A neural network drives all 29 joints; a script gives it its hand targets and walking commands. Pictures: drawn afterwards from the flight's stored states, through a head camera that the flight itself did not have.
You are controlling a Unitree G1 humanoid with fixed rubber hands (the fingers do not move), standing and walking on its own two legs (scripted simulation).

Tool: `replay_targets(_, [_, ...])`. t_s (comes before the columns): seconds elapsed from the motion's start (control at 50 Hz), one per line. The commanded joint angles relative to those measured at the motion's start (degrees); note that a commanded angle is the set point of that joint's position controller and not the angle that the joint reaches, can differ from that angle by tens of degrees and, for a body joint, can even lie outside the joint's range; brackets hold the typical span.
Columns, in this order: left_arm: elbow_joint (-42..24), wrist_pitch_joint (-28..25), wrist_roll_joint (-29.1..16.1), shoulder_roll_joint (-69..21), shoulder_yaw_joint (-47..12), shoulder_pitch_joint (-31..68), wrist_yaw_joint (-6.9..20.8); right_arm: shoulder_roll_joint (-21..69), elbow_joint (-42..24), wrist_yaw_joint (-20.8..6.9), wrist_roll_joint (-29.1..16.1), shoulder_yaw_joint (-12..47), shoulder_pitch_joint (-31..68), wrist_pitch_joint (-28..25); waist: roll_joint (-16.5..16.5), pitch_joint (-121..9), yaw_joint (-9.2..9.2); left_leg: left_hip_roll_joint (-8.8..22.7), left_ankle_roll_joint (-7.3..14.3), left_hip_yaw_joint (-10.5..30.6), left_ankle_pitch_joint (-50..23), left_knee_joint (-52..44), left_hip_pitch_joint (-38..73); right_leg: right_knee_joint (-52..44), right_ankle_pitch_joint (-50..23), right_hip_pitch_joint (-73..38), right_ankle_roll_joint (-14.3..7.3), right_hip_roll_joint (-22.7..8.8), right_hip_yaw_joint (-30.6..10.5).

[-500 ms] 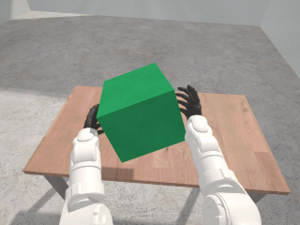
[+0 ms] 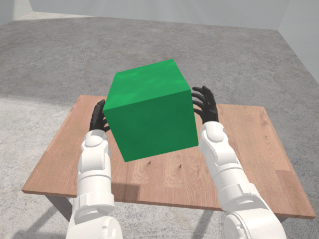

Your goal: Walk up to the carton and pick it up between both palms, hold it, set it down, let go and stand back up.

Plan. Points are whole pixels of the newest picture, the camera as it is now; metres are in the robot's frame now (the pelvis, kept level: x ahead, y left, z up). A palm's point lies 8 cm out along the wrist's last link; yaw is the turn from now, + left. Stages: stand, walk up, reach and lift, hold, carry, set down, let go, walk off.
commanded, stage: set down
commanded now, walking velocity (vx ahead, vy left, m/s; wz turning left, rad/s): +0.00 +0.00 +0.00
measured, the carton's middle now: (151, 104) +0.46 +0.03 +0.11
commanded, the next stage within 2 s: none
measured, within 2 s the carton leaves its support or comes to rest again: neither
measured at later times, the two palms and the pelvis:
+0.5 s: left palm (113, 134) +0.37 +0.13 +0.09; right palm (219, 128) +0.36 -0.15 +0.11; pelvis -0.01 +0.00 +0.00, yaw +0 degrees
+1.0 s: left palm (112, 135) +0.39 +0.14 +0.06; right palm (209, 120) +0.40 -0.13 +0.10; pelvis +0.01 +0.00 +0.00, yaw -1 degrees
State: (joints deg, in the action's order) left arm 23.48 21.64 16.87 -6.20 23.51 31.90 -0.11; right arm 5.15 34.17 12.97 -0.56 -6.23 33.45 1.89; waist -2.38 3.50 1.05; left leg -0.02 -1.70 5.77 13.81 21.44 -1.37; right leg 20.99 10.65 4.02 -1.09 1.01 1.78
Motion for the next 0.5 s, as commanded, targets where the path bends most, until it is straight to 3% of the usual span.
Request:
replay_targets(0.0, [-22.64,-7.84,-1.31,-31.36,-32.13,36.45,7.84,28.71,-5.85,-11.45,1.93,20.46,33.73,-9.46,9.82,-32.04,-0.63,-1.12,-5.21,-6.91,-37.99,0.31,5.69,-1.34,-23.10,-14.25,2.38,1.67,5.86])
replay_targets(0.04, [-29.97,-15.12,-5.13,-34.54,-38.73,47.85,3.89,32.29,-5.26,-12.51,2.71,20.89,34.91,-13.34,12.31,-43.56,0.52,-0.43,-6.60,-5.20,-44.07,3.25,9.61,-0.67,-23.30,-9.30,1.26,2.20,6.39])
replay_targets(0.1, [-34.86,-24.58,-8.23,-36.97,-45.01,55.71,-1.22,34.57,-3.41,-13.75,5.90,19.55,32.63,-17.20,13.23,-55.38,0.26,0.43,-7.22,-4.63,-49.32,5.88,11.02,-1.12,-23.87,-4.34,-0.59,3.16,5.04])
replay_targets(0.14, [-30.12,-27.88,-8.52,-37.15,-47.08,53.65,-2.74,34.66,-2.41,-13.74,8.28,18.06,30.09,-18.57,12.32,-57.29,1.11,0.20,-7.09,-4.94,-47.42,6.19,7.57,-1.68,-27.47,-5.17,-1.33,2.82,3.49])
replay_targets(0.2, [-19.56,-29.89,-7.95,-37.26,-46.96,49.81,-3.09,33.74,1.17,-13.28,11.16,16.00,28.08,-19.01,11.28,-51.61,3.06,-0.62,-6.02,-5.12,-36.88,4.39,0.22,-0.69,-31.26,-9.07,-0.45,1.19,2.51])
replay_targets(0.26, [-4.78,-27.84,-4.87,-35.40,-40.22,45.03,-1.87,31.75,7.11,-13.52,12.62,13.30,28.44,-16.44,8.90,-34.26,2.04,-1.08,-3.56,-6.45,-18.72,-1.09,-8.23,-1.61,-21.87,-11.34,1.14,-0.39,2.07])
replay_targets(0.3, [7.43,-24.25,-0.04,-30.72,-29.69,38.97,0.57,28.43,12.86,-14.15,15.00,9.21,27.14,-13.63,5.94,-18.77,0.20,-1.05,-1.26,-8.46,-5.05,-5.96,-13.85,-3.62,-11.87,-13.16,2.05,-1.54,1.64])
replay_targets(0.32, [11.61,-22.31,2.39,-28.71,-24.52,35.76,1.97,27.30,14.16,-14.55,15.87,8.01,26.69,-12.44,4.79,-13.46,-1.01,-0.92,-0.35,-9.25,-1.65,-7.52,-14.55,-4.29,-8.27,-13.66,2.47,-1.86,1.48])
replay_targets(0.4, [15.58,-15.25,8.00,-23.72,-11.19,26.68,6.09,24.22,13.79,-16.39,14.90,7.61,26.36,-7.59,1.96,-7.23,-5.84,-0.49,2.17,-10.76,-1.49,-9.41,-12.48,-4.69,-3.47,-15.19,2.72,-1.83,1.89])
replay_targets(0.44, [13.82,-14.49,9.25,-22.14,-8.31,25.60,6.59,23.45,14.17,-17.26,14.96,6.57,26.41,-7.05,2.00,-9.40,-7.57,-0.73,2.15,-11.13,-2.51,-9.63,-11.74,-4.55,-1.46,-14.95,2.77,-1.40,2.39])
replay_targets(0.48, [9.08,-15.96,8.65,-22.16,-8.98,27.75,5.72,23.95,12.86,-17.98,15.17,5.98,27.86,-8.64,2.84,-15.56,-8.03,-1.02,1.41,-11.02,-5.03,-9.61,-10.99,-3.86,-3.03,-14.80,2.78,-0.65,2.94])
